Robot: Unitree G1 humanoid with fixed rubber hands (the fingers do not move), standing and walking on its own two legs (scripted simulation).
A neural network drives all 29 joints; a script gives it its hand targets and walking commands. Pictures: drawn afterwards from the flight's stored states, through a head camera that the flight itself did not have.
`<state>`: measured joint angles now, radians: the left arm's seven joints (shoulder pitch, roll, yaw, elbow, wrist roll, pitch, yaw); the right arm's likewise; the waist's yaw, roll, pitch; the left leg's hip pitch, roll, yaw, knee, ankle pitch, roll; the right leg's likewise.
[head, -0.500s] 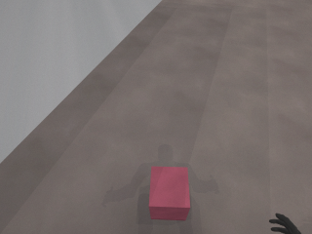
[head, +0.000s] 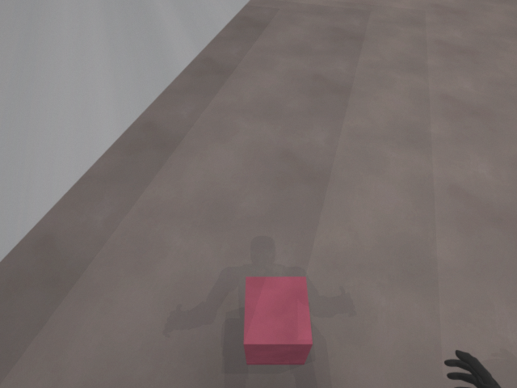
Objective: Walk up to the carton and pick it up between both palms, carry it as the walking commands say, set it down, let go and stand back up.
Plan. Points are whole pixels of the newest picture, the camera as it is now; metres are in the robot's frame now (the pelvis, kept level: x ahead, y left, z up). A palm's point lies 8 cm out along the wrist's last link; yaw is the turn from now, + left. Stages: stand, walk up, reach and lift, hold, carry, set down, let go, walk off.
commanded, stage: walk up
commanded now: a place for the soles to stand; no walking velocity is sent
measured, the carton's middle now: (275, 321) +0.43 -0.02 -0.62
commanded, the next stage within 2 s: reach and lift in 1.42 s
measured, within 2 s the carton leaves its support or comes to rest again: neither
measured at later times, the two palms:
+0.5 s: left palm out of the picture +0.09 +0.37 -0.08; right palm out of the picture +0.13 -0.30 -0.06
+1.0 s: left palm out of the picture +0.10 +0.37 -0.08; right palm out of the picture +0.14 -0.30 -0.08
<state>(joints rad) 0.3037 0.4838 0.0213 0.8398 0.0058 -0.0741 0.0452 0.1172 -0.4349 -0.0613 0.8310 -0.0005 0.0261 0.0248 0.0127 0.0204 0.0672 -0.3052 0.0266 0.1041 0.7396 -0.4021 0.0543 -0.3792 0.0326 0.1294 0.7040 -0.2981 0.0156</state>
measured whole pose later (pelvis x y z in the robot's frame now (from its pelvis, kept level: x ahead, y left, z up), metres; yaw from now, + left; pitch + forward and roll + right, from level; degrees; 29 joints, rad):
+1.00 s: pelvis +0.04 +0.03 +0.00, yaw -2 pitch -3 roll -2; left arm 0.29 0.48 0.03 0.87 0.01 -0.06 0.05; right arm 0.16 -0.43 -0.06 0.83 0.00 0.01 0.02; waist 0.01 0.03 0.10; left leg -0.27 0.03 0.11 0.73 -0.41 0.06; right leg -0.32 0.02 0.08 0.65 -0.26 -0.01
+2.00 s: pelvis +0.03 +0.02 -0.02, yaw +0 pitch +9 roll -1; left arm -0.08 0.38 0.12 0.61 0.03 0.12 -0.04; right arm -0.15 -0.37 -0.12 0.59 0.00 0.14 0.02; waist 0.01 0.05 0.13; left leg -0.61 0.02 0.08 0.91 -0.45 0.04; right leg -0.67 0.01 0.06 0.86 -0.35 0.04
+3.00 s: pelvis -0.01 +0.01 -0.08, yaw +1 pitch +39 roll +0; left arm -1.05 0.29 0.28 0.89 -0.06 0.09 0.00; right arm -1.06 -0.27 -0.26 0.84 0.00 0.11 -0.05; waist 0.01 0.04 0.06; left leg -1.40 0.02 0.08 1.09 -0.38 0.04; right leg -1.45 0.01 0.06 1.04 -0.28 0.04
